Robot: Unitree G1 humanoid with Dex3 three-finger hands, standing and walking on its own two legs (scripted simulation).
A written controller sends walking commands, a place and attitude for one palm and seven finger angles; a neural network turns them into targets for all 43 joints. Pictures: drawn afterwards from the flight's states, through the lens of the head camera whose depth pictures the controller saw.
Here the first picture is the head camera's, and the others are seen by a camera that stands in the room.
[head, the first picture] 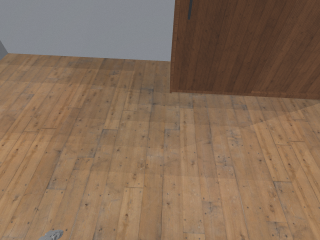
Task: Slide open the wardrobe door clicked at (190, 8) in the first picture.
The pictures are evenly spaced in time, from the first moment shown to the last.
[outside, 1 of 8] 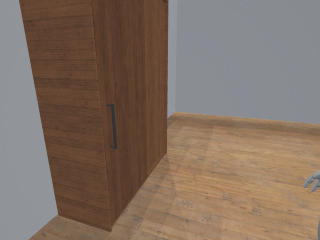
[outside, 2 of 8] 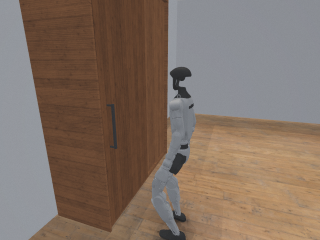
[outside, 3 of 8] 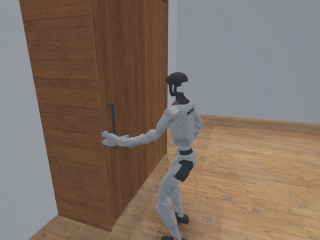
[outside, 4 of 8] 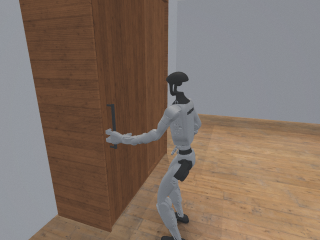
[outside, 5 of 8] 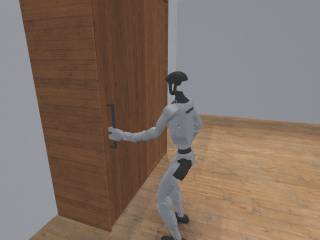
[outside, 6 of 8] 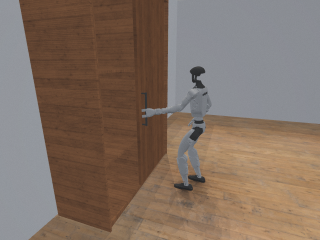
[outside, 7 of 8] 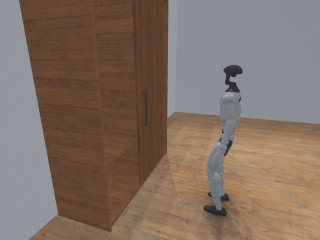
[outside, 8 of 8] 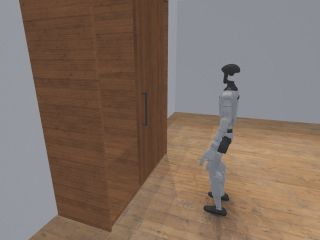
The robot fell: no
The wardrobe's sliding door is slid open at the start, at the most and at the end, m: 0.00 0.58 0.57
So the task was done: yes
